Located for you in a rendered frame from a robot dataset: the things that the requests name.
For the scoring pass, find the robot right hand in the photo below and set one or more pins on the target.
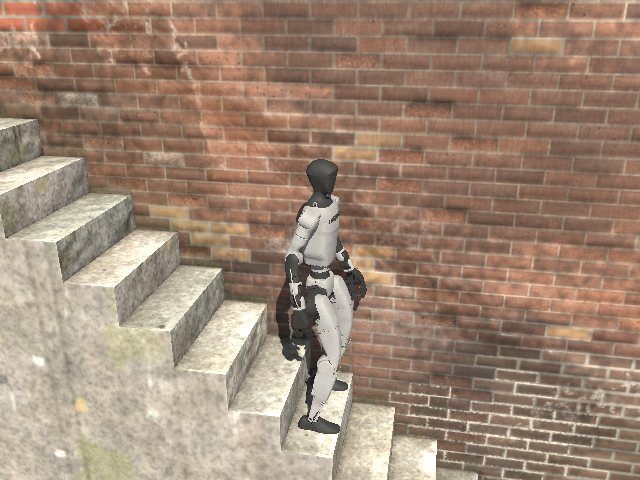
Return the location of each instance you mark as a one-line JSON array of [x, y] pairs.
[[301, 320]]

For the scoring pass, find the humanoid robot head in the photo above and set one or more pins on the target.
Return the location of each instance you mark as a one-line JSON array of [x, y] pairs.
[[322, 176]]

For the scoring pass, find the robot left hand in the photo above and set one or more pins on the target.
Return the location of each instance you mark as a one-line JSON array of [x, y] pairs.
[[354, 277]]

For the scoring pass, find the robot left upper arm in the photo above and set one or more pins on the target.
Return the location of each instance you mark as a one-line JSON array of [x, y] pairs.
[[335, 198]]

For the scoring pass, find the robot right upper arm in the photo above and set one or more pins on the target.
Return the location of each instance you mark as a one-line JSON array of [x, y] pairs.
[[307, 223]]

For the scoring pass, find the left robot forearm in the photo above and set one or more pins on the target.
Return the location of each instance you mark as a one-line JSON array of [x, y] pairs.
[[343, 258]]

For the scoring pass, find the right robot shin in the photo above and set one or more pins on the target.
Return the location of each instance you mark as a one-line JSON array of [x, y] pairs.
[[323, 384]]

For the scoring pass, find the right robot forearm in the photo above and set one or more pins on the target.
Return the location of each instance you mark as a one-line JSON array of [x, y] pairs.
[[292, 263]]

